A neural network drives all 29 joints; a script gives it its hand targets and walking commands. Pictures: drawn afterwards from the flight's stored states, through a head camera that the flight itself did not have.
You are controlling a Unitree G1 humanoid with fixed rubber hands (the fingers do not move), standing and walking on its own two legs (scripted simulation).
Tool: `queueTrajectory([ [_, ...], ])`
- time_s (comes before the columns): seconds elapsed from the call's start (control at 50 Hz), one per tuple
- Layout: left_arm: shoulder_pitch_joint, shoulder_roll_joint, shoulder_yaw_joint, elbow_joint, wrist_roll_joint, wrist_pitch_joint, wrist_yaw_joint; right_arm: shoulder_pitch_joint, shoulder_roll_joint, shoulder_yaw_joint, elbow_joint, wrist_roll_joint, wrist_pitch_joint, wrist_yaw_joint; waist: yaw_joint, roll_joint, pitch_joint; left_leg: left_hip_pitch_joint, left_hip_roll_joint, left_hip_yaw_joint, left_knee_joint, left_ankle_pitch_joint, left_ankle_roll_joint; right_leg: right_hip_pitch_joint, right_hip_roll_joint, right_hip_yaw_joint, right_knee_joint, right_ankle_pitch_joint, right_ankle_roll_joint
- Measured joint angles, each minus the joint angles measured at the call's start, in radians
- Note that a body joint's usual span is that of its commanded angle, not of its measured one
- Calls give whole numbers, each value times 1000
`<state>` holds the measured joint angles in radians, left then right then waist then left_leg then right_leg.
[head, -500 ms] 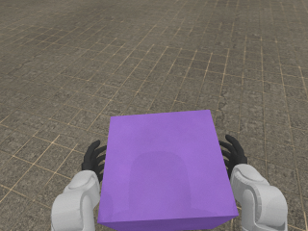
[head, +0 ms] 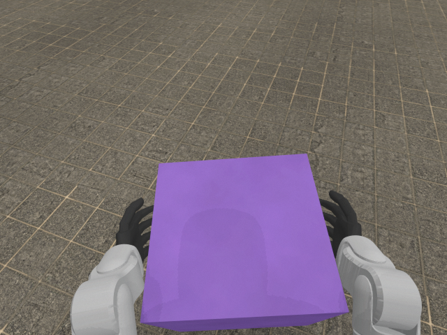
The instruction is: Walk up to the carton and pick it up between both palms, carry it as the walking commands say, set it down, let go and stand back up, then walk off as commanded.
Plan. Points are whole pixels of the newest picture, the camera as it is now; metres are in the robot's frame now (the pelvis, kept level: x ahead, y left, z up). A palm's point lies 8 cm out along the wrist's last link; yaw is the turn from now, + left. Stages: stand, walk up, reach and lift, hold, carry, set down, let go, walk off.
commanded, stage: carry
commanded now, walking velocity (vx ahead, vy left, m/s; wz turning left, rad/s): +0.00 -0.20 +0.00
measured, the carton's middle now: (238, 250) +0.26 +0.00 +0.02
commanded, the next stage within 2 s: none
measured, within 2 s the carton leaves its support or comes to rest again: neither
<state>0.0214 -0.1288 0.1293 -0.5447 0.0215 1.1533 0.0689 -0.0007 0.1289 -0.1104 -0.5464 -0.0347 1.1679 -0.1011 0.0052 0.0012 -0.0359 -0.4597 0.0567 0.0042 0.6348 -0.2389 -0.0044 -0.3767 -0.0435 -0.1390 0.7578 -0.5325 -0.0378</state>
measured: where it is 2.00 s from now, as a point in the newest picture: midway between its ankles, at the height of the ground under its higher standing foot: outside the picture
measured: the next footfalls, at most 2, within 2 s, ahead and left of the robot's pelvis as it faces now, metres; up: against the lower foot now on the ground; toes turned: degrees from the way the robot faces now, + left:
right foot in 0.04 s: +0.03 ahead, -0.13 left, +0.00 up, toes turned -8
left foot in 0.36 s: -0.01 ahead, +0.08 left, +0.00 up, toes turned +9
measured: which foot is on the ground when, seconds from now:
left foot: down 0.00-0.06, up 0.08-0.34, down 0.36-0.72, up 0.74-1.00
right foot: up 0.00-0.02, down 0.04-0.38, up 0.40-0.70, down 0.72-1.00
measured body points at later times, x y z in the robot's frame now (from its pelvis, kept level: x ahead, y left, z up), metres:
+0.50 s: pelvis -0.02 -0.03 +0.01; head -0.01 -0.01 +0.46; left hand +0.21 +0.16 +0.07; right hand +0.24 -0.17 +0.09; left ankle -0.05 +0.08 -0.72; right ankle -0.03 -0.15 -0.68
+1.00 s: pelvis -0.05 -0.12 +0.01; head -0.03 -0.13 +0.46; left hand +0.18 +0.07 +0.09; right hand +0.22 -0.26 +0.08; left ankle -0.10 +0.02 -0.66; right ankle -0.01 -0.17 -0.72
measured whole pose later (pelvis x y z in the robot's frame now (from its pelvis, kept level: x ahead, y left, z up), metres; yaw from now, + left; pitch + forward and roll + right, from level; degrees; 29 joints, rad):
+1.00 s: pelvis -0.05 -0.12 +0.01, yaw +6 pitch +4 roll +1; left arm 0.03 -0.13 0.12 -0.57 0.02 1.16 0.07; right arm 0.02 0.13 -0.11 -0.58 -0.03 1.17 -0.10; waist 0.01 -0.01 -0.05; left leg -0.51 0.10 0.07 1.02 -0.51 -0.06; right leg -0.39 -0.01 -0.18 0.54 -0.22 -0.10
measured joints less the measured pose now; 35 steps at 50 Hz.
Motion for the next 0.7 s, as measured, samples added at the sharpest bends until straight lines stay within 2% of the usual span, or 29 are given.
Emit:
queueTrajectory([
  [0.04,0,0,-1,-8,0,0,0,0,0,0,-7,0,0,2,0,1,-7,-10,3,0,0,7,-16,27,1,0,-113,68,0],
  [0.06,0,0,-2,-7,0,1,0,2,-1,0,-7,0,0,2,0,3,-6,-10,5,0,2,8,-18,30,3,-2,-143,187,1],
  [0.08,1,0,-4,-7,0,4,0,8,0,0,-9,0,0,2,0,3,-4,-20,7,1,43,-46,-19,31,5,-5,-143,229,2],
  [0.12,1,0,-6,-7,0,8,0,16,0,0,-12,0,-1,2,1,-1,-7,-70,7,5,212,-170,-19,36,6,-14,-155,228,2],
  [0.16,1,0,-6,-7,0,8,0,16,0,0,-13,0,0,2,1,0,-12,-108,7,4,349,-190,-19,40,8,-22,-182,228,-1],
  [0.24,1,-1,-6,-7,0,8,0,16,0,0,-15,0,0,2,0,2,-14,-91,7,9,373,-191,-19,40,10,-41,-195,236,-7],
  [0.32,1,-1,-7,-7,0,7,0,16,-1,0,-18,0,1,2,-1,0,-16,-11,7,48,282,-192,-19,38,14,-67,-188,233,-7],
  [0.36,1,-2,-7,-7,0,7,0,16,-1,0,-18,0,1,2,-2,2,-20,78,9,62,104,-118,-19,29,18,-76,-159,218,-7],
  [0.38,1,-1,-7,-7,0,7,1,16,0,0,-16,0,-1,2,-1,2,-26,108,8,63,41,-133,2,10,17,-78,-125,204,-7],
  [0.44,14,-1,-6,-6,1,16,12,17,0,0,17,0,-8,13,-2,-6,-10,117,8,63,27,-149,22,-54,22,-26,69,66,-8],
  [0.5,15,0,-6,-7,1,17,14,17,1,0,18,0,-8,15,-1,-8,0,136,19,64,-11,-116,21,-95,21,22,177,57,-7],
  [0.62,12,0,-9,-19,0,12,14,17,1,0,-1,0,-10,15,0,-9,-7,130,45,65,-21,-101,-8,-100,21,31,147,56,-7],
  [0.66,12,0,-10,-23,0,12,14,17,1,0,-4,0,-10,15,1,-9,-10,121,46,66,-21,-95,-20,-83,21,31,71,56,-7],
  [0.7,12,0,-10,-23,0,13,14,17,1,0,-4,0,-9,15,1,-10,-15,114,45,67,-18,-92,-40,-30,20,32,-92,118,-7],
])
